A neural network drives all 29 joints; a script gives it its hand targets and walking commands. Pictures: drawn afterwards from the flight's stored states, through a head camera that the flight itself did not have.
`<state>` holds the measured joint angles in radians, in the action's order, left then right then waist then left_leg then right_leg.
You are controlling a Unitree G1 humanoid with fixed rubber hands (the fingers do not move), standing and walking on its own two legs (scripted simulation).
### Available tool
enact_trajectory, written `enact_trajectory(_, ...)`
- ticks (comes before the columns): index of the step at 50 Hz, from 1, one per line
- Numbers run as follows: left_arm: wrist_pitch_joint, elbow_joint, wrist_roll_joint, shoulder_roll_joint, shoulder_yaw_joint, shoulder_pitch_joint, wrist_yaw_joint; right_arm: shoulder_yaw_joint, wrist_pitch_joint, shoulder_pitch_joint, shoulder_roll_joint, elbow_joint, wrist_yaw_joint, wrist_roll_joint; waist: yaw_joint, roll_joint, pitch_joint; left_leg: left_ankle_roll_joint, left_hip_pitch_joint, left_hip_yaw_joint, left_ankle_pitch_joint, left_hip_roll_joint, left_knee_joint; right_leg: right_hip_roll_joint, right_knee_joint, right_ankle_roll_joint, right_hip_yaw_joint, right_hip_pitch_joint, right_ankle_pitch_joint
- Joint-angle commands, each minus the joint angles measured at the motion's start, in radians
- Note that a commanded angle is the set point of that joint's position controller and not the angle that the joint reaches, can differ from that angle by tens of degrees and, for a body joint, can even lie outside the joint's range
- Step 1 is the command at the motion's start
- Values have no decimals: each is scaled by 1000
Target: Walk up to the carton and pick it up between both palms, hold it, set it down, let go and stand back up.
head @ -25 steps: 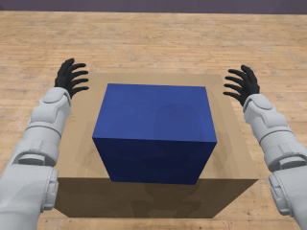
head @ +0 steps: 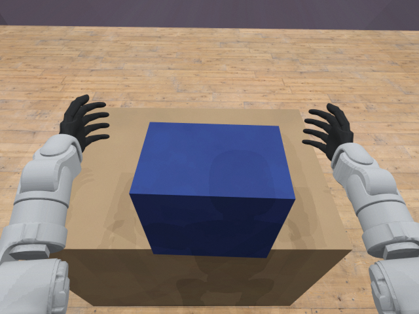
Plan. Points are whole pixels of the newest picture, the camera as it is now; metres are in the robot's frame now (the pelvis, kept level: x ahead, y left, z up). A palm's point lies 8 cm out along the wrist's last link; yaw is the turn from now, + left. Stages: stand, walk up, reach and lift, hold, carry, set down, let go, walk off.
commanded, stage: set down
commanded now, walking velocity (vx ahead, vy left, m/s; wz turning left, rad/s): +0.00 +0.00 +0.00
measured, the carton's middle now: (211, 194) +0.39 +0.02 -0.02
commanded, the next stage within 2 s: none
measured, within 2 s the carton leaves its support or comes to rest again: neither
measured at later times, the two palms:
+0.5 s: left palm (72, 188) +0.33 +0.27 +0.09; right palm (336, 194) +0.33 -0.22 +0.07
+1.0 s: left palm (78, 235) +0.26 +0.26 +0.03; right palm (338, 235) +0.27 -0.22 +0.02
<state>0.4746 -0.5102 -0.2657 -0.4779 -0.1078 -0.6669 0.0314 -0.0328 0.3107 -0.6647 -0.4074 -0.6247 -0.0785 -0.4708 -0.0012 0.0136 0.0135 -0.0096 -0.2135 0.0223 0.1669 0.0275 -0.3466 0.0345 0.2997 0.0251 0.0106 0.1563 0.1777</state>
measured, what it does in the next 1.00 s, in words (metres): stands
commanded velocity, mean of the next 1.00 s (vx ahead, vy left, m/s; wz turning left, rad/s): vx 0.00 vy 0.00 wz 0.00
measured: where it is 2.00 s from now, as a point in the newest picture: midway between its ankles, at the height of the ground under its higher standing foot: outside the picture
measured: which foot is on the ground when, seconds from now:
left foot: down 0.00-1.00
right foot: down 0.00-1.00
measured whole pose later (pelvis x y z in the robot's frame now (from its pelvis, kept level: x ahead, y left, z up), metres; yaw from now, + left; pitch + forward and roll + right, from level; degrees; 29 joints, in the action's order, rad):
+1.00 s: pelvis +0.01 +0.00 +0.00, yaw +0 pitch +0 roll -1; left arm -0.06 -0.36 -0.26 -0.32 -0.05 0.00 0.03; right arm 0.02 -0.06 0.04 -0.27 -0.32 -0.03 -0.32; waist 0.03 0.00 -0.01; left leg 0.00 -0.15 0.01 0.20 0.02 -0.36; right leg 0.03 0.31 0.02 0.01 0.09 0.21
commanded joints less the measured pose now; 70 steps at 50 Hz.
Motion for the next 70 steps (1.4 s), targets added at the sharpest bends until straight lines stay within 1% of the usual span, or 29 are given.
enact_trajectory(1, -37, 232, 2, -185, -74, -336, -9, 86, -43, -333, -189, 215, 16, 12, -3, -55, 460, -26, 257, 5, -383, -38, -45, 19, 7, -42, 4, -58, -320)
enact_trajectory(5, -52, 265, 6, -170, -89, -260, -9, 97, -53, -255, -175, 258, 27, 22, 2, -49, 440, -20, 244, 3, -361, -40, -41, 16, 7, -42, -3, -56, -303)
enact_trajectory(11, -99, 266, 14, -137, -100, -161, -3, 105, -81, -148, -138, 302, 34, 47, 10, -34, 384, -9, 214, 2, -295, -41, -24, 9, -5, -39, -13, -44, -236)
enact_trajectory(17, -167, 276, 17, -100, -96, -65, -2, 117, -129, -37, -100, 347, 33, 81, 15, -35, 342, -9, 211, 2, -250, -40, -16, 6, -16, -31, -17, -20, -165)
enact_trajectory(28, -306, 329, 5, -46, -62, 118, -18, 142, -232, 169, -51, 427, 40, 133, 18, -42, 296, -17, 224, -8, -236, -34, -22, 8, -24, -15, -18, 15, -96)
enact_trajectory(33, -372, 325, -1, -28, -40, 203, -21, 138, -271, 257, -33, 437, 47, 140, 22, -40, 274, -18, 227, -16, -249, -34, -25, 5, -28, -10, -24, 18, -95)
enact_trajectory(39, -456, 311, 3, -10, -22, 324, -16, 120, -324, 375, -13, 444, 52, 140, 27, -35, 246, -19, 238, -26, -298, -35, -32, -1, -34, -10, -34, 5, -131)
enact_trajectory(49, -628, 288, 8, 8, 2, 531, -5, 94, -446, 580, 19, 457, 52, 159, 31, -35, 187, -24, 250, -41, -365, -36, -47, -12, -37, -5, -45, -12, -172)
enact_trajectory(55, -747, 259, -5, 7, 29, 620, -3, 79, -526, 670, 44, 446, 50, 171, 27, -38, 150, -24, 238, -52, -357, -32, -59, -21, -30, 1, -53, -2, -155)
enact_trajectory(60, -827, 215, -9, 10, 48, 667, 1, 65, -590, 715, 68, 402, 48, 180, 22, -37, 120, -23, 220, -57, -330, -28, -68, -29, -20, 6, -59, 9, -128)
enact_trajectory(64, -868, 167, -4, 12, 56, 689, 5, 58, -635, 728, 83, 344, 48, 190, 20, -32, 98, -22, 200, -56, -291, -26, -71, -35, -11, 10, -62, 16, -96)
enact_trajectory(70, -898, 100, 3, 13, 70, 683, 3, 53, -687, 715, 93, 254, 53, 206, 19, -30, 75, -22, 167, -48, -213, -22, -69, -40, 2, 14, -60, 28, -33)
